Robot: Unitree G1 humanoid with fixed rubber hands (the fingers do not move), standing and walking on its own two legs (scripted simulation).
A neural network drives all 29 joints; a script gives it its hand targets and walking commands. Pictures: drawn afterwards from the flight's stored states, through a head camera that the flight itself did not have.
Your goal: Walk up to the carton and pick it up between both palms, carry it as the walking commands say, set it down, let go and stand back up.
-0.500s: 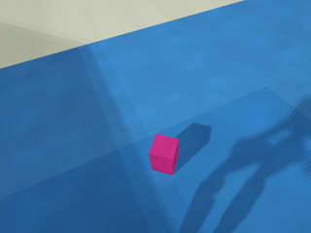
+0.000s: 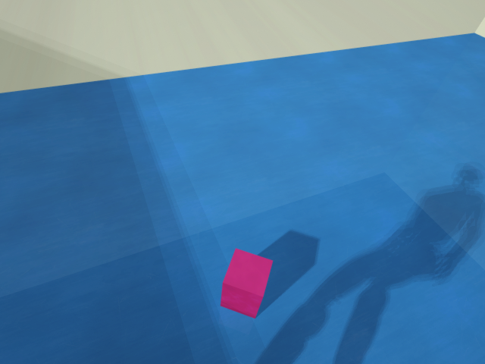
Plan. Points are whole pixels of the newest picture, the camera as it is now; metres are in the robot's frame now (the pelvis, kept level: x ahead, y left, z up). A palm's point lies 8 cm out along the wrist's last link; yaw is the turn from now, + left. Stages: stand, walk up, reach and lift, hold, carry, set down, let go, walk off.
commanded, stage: walk up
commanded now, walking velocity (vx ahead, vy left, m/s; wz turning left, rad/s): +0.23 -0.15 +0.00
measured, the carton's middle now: (245, 284) +0.55 -0.05 -0.67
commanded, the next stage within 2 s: none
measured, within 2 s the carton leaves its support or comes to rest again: neither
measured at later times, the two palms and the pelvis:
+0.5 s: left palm out of the picture +0.09 +0.14 -0.12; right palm out of the picture +0.02 -0.32 -0.16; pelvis +0.03 -0.09 +0.00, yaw -1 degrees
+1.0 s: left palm out of the picture +0.01 +0.13 -0.15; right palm out of the picture -0.03 -0.29 -0.15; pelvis +0.01 -0.08 +0.00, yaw -1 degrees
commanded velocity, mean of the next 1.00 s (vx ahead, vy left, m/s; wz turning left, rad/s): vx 0.00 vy -0.03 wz -0.01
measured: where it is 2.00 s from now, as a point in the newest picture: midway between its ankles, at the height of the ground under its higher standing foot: outside the picture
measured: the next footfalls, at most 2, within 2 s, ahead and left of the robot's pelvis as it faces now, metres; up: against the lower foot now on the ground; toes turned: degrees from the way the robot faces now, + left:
right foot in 0.32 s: +0.08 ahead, -0.16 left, +0.00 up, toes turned -7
left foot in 0.76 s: +0.03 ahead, +0.04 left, +0.00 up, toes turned +1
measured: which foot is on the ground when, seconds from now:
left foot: down 0.00-0.32, up 0.34-0.74, down 0.76-1.00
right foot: up 0.00-0.30, down 0.32-1.00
